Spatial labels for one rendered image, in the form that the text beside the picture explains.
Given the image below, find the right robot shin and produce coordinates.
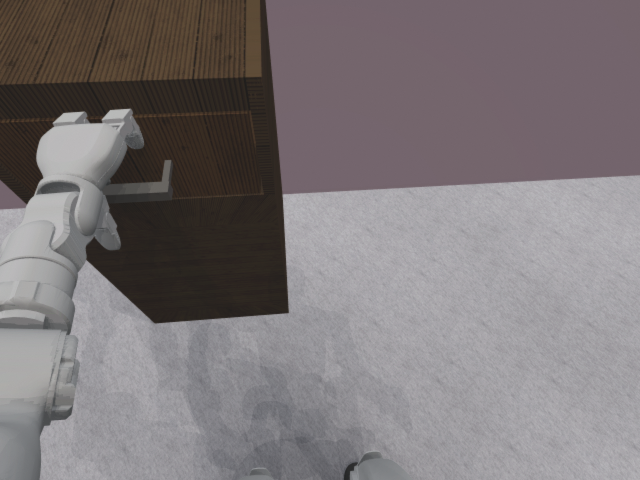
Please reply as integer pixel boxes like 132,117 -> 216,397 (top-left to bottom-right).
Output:
357,451 -> 383,466

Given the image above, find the handle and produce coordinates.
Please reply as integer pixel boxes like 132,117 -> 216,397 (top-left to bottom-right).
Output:
102,160 -> 173,204

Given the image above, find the left robot shin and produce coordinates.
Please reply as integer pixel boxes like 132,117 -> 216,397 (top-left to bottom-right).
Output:
249,468 -> 272,478

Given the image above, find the drawer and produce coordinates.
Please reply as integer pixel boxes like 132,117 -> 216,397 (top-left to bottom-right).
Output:
0,110 -> 261,198

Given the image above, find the cabinet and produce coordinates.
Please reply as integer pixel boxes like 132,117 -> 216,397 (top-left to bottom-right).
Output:
0,0 -> 289,323

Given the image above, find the left robot upper arm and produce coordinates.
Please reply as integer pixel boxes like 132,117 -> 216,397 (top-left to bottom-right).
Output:
0,328 -> 80,480

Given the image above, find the robot left forearm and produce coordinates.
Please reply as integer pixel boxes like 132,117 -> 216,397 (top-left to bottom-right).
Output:
0,174 -> 103,335

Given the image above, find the robot shin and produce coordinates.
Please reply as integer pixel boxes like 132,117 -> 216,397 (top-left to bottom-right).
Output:
357,451 -> 383,466
249,468 -> 272,478

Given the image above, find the robot left hand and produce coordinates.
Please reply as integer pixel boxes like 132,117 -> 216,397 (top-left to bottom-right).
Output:
36,109 -> 144,250

